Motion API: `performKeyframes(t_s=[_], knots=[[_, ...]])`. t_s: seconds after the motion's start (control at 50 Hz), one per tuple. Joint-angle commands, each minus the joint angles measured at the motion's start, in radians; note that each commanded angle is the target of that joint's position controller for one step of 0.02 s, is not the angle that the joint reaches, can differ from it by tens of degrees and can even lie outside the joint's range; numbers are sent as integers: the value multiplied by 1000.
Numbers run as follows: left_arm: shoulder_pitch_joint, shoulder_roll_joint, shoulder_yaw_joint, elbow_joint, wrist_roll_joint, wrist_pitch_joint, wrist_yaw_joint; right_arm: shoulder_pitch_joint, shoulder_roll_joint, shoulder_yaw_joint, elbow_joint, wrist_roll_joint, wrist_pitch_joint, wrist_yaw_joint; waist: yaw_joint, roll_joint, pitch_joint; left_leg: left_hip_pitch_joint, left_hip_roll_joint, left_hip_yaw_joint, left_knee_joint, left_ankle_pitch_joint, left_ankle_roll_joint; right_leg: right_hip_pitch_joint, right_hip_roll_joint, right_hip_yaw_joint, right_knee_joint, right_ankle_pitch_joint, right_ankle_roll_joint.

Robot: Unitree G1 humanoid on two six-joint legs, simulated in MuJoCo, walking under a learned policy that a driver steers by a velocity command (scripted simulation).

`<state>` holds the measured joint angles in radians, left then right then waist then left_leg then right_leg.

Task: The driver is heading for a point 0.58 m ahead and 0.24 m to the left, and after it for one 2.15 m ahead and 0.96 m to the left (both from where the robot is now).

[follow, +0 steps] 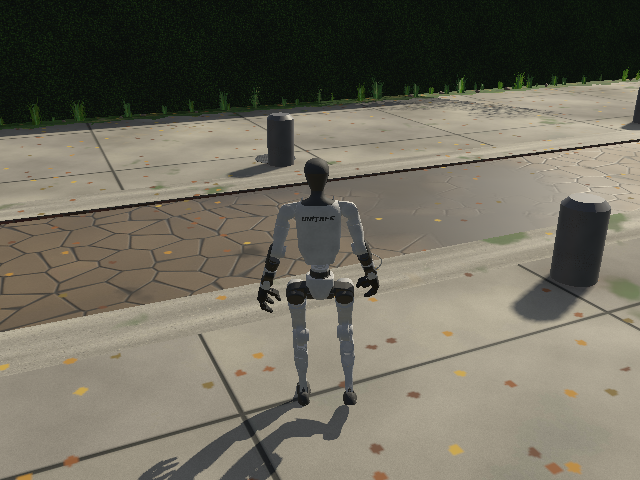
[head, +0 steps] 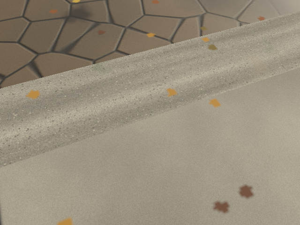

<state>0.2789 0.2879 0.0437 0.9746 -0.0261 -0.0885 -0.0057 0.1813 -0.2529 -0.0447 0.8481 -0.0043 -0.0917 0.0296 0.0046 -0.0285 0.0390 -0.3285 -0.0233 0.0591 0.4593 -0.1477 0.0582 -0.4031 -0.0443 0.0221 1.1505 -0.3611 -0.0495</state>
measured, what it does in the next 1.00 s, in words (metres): walks ahead, turning left: right foot, then left foot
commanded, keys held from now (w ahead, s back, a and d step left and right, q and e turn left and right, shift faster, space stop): w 0.04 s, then w+q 0.82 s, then q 0.14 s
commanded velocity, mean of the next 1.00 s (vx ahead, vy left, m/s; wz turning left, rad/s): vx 0.48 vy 0.00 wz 0.44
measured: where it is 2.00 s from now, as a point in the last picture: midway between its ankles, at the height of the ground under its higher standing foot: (123, 183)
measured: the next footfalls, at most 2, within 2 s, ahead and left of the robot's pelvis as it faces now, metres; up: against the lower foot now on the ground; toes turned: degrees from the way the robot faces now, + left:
right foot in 0.38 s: +0.40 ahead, -0.14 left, +0.00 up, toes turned +8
left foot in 0.90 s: +0.59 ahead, +0.19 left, +0.00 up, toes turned +30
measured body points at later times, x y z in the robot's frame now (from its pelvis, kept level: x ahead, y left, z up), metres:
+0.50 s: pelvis +0.28 -0.04 +0.00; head +0.31 -0.05 +0.45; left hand +0.39 +0.24 -0.10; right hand +0.36 -0.32 -0.14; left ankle +0.15 +0.08 -0.65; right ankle +0.36 -0.14 -0.74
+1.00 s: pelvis +0.51 +0.07 -0.01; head +0.55 +0.11 +0.43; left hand +0.45 +0.37 -0.14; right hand +0.80 -0.08 -0.10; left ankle +0.55 +0.17 -0.74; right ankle +0.45 -0.13 -0.63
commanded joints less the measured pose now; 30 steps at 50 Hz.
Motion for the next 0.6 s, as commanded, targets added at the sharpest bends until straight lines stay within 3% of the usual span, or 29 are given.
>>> performKeyframes(t_s=[0.02,0.06,0.12,0.18,0.26,0.32,0.36,0.38,0.4,0.42,0.44,0.46,0.48,0.5,0.54,0.6], knots=[[20,64,21,-49,9,3,6,27,-107,-23,-32,-4,-19,3,5,113,-66,187,257,-299,-301,87,165,-178,-100,48,-27,95,4],[-18,52,20,-64,17,16,10,53,-130,-28,-15,2,-24,-1,11,94,-36,164,246,-253,-328,166,178,-213,-104,36,-104,149,24],[-143,51,21,-114,33,9,11,117,-149,-35,12,8,-14,-18,-14,72,-4,187,226,-222,-344,194,176,-273,-89,32,-314,300,57],[-260,35,14,-146,25,-4,2,161,-166,-41,28,17,-5,-34,-45,82,13,172,190,-185,-341,151,147,-212,-41,12,-520,443,72],[-366,47,10,-184,13,-18,-13,226,-168,-47,58,28,8,-43,-70,97,31,232,218,-229,-290,118,136,-175,-14,28,-638,462,69],[-348,93,23,-191,11,-32,-21,218,-182,-59,56,30,23,-53,-36,118,15,290,253,-285,-215,136,114,-103,-6,47,-690,382,48],[-207,136,47,-155,12,-39,-16,197,-172,-58,43,26,33,-54,39,127,-59,273,212,-276,-68,271,84,105,15,16,-721,311,15],[-44,183,67,-120,25,-43,-8,187,-130,-42,21,16,35,-52,107,92,-194,171,148,-237,157,231,55,362,-60,75,-679,299,-32],[89,275,90,-106,37,-36,0,262,-40,-17,-13,9,25,-48,104,-114,-357,-158,4,-134,516,-84,-15,743,-293,390,-687,205,-139],[102,243,80,-98,29,-26,-6,311,-30,-9,-25,33,11,-47,83,-311,-423,-369,-26,-167,734,-469,-28,821,-396,714,-827,13,-218],[34,150,55,-116,23,-26,-6,257,-139,-37,-22,52,8,-48,85,-182,-277,-441,40,-211,825,-411,-20,696,-357,611,-858,-82,-174],[-28,107,43,-128,21,-25,-5,191,-158,-45,-37,53,11,-51,72,-114,-173,-444,85,-183,821,-321,-15,559,-322,457,-874,-40,-134],[-86,82,35,-127,25,-24,-7,164,-146,-48,-42,44,17,-53,45,-68,-103,-405,119,-171,779,-249,-19,430,-280,351,-908,50,-118],[-121,60,29,-126,32,-26,-6,159,-132,-54,-45,36,26,-53,19,-84,-67,-364,150,-176,734,-198,-21,347,-250,268,-939,117,-107],[-142,65,34,-115,38,-31,-5,164,-85,-50,-58,37,48,-45,-6,-93,-38,-308,175,-161,701,-148,-27,260,-228,158,-993,203,-114],[-129,99,47,-97,38,-39,3,114,-76,-50,-100,30,64,-42,-10,-44,-14,-358,183,-163,617,-47,-43,258,-232,48,-1028,328,-139]])
Keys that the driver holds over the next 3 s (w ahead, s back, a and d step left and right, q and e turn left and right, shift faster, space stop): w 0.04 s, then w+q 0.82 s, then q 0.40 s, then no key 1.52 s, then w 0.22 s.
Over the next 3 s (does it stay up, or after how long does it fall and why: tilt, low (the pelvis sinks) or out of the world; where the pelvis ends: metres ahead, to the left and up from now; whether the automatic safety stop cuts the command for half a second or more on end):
stays up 0.70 0.16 -0.01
